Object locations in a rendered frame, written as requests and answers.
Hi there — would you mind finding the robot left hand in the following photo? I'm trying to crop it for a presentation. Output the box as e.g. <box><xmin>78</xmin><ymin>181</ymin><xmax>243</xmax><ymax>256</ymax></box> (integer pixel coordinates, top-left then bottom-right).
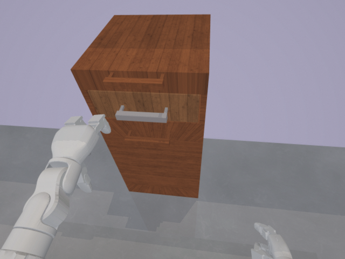
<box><xmin>51</xmin><ymin>114</ymin><xmax>111</xmax><ymax>193</ymax></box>

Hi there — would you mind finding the left robot forearm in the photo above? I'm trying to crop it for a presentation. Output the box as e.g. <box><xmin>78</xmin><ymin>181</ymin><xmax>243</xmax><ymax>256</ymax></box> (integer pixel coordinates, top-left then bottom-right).
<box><xmin>0</xmin><ymin>157</ymin><xmax>82</xmax><ymax>259</ymax></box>

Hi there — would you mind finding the cabinet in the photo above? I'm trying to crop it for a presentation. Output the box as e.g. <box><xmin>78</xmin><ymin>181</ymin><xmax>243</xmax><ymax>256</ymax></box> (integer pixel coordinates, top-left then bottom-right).
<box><xmin>71</xmin><ymin>15</ymin><xmax>211</xmax><ymax>198</ymax></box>

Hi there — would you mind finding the handle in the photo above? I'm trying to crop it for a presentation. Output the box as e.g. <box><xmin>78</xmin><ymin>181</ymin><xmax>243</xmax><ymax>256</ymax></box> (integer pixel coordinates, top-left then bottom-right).
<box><xmin>115</xmin><ymin>105</ymin><xmax>168</xmax><ymax>123</ymax></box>
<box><xmin>125</xmin><ymin>136</ymin><xmax>170</xmax><ymax>147</ymax></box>
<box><xmin>103</xmin><ymin>77</ymin><xmax>164</xmax><ymax>91</ymax></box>

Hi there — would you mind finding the robot right hand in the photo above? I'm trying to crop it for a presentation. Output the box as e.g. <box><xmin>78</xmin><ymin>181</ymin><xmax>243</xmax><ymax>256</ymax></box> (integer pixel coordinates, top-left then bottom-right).
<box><xmin>251</xmin><ymin>222</ymin><xmax>292</xmax><ymax>259</ymax></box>

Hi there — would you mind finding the drawer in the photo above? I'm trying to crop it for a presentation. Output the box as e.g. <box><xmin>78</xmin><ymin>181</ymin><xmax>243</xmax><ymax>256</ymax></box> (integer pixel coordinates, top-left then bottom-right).
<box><xmin>87</xmin><ymin>90</ymin><xmax>200</xmax><ymax>122</ymax></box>

